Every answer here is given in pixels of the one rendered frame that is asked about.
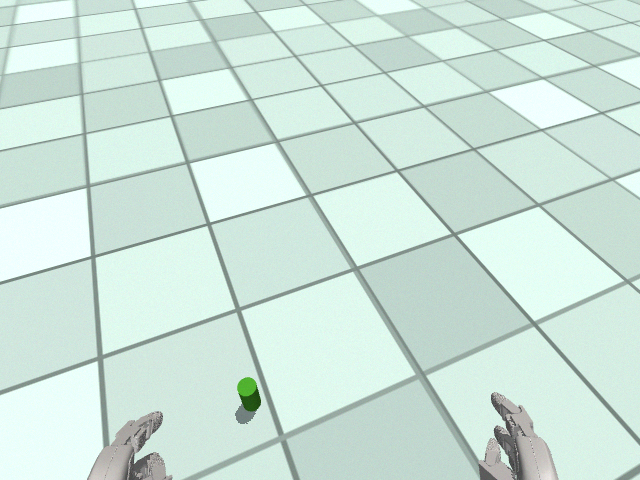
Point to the left robot hand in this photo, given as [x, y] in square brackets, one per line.
[116, 462]

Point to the can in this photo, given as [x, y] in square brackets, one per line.
[249, 394]

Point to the right robot hand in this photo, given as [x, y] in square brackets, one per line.
[529, 455]

